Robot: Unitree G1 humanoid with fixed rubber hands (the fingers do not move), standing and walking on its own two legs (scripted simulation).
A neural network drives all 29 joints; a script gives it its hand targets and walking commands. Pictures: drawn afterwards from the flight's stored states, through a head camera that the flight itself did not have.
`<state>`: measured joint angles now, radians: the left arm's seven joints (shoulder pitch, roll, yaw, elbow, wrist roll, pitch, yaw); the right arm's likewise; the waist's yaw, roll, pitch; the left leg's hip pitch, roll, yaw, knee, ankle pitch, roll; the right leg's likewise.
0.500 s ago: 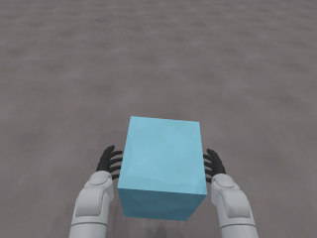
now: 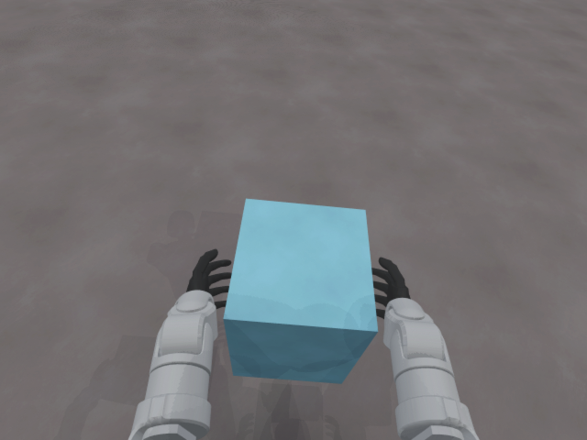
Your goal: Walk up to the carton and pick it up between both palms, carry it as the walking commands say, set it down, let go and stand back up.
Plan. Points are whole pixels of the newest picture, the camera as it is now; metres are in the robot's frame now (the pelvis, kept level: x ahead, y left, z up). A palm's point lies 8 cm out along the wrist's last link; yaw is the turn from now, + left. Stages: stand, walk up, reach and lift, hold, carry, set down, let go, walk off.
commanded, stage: set down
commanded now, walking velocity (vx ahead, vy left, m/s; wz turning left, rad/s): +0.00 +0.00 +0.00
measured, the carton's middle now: (296, 296) +0.35 +0.01 -0.07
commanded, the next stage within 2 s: none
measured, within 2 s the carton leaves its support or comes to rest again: neither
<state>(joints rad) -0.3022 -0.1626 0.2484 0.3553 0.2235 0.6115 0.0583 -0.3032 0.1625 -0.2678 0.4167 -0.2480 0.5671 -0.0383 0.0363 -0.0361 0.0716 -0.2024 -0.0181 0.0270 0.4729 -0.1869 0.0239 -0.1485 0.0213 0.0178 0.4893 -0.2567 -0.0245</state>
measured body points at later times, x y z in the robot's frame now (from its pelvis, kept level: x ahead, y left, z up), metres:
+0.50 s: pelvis -0.01 -0.01 -0.02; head +0.11 +0.00 +0.41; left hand +0.33 +0.15 -0.07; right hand +0.34 -0.15 -0.07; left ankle +0.05 +0.10 -0.74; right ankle +0.01 -0.11 -0.74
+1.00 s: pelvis -0.03 +0.00 -0.08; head +0.17 +0.01 +0.33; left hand +0.37 +0.15 -0.15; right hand +0.38 -0.14 -0.15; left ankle +0.05 +0.10 -0.74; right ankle +0.01 -0.11 -0.74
